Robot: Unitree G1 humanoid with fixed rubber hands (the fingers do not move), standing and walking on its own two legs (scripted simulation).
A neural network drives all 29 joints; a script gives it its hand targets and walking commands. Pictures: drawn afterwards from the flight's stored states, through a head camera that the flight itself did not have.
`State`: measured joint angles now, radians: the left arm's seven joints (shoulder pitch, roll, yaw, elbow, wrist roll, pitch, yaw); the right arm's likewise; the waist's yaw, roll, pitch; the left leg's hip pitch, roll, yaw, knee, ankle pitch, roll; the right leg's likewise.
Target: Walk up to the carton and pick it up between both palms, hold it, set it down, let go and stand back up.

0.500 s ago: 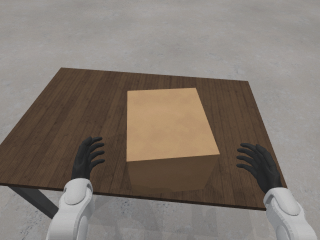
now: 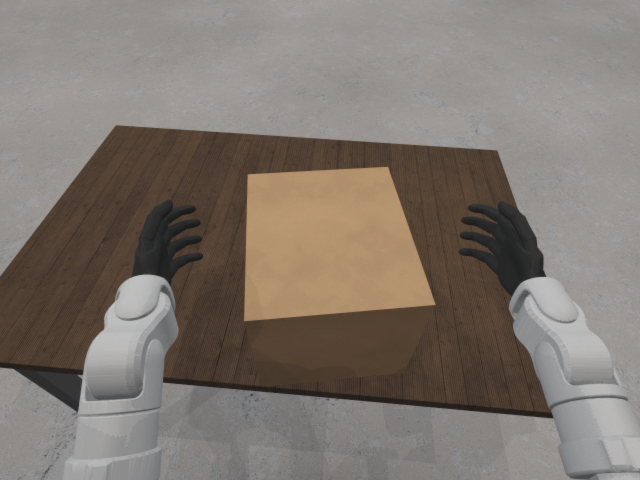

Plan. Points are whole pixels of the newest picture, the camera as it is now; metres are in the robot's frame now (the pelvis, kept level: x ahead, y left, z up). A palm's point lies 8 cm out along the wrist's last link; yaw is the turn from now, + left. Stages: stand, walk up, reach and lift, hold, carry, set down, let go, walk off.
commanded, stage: reach and lift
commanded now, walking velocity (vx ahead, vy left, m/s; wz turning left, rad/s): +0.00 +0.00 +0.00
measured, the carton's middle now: (326, 274) +0.40 +0.02 +0.00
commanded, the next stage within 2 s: none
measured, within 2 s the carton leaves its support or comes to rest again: neither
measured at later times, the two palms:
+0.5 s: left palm (151, 213) +0.36 +0.22 +0.16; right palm (503, 199) +0.42 -0.20 +0.15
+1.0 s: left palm (175, 251) +0.37 +0.21 +0.08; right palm (473, 231) +0.42 -0.18 +0.09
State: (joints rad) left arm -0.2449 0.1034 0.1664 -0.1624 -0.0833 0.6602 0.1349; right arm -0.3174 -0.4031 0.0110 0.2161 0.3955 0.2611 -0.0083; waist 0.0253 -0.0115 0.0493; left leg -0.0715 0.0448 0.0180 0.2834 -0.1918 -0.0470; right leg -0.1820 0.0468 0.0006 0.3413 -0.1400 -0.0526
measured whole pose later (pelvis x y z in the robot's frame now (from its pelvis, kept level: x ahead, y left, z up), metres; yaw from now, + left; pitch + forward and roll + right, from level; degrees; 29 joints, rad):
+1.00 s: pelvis +0.01 +0.01 +0.00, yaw +1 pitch +5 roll +0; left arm -0.53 0.08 0.17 0.42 -0.01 0.34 0.12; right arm -0.68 -0.34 -0.02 0.85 0.29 0.04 0.05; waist 0.06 -0.02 -0.01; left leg -0.21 0.04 -0.01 0.34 -0.21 -0.04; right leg -0.29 0.05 -0.01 0.34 -0.13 -0.04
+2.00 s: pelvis -0.01 +0.00 -0.01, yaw +1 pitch +11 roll +0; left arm -0.71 -0.06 0.24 0.91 0.10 -0.12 0.21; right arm -0.81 -0.19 -0.09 1.13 0.11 -0.18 -0.05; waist 0.09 0.02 -0.08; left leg -0.40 0.05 -0.01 0.42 -0.21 -0.05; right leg -0.45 0.06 -0.02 0.36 -0.11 -0.05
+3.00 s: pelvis +0.01 +0.01 +0.00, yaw +1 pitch +6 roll -1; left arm -0.56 -0.15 0.36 0.68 0.36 -0.05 0.13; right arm -0.67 -0.07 -0.35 1.04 -0.18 -0.27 0.03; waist 0.03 -0.02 -0.02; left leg -0.21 0.05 0.02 0.32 -0.20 -0.03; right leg -0.26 0.05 -0.01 0.26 -0.10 -0.04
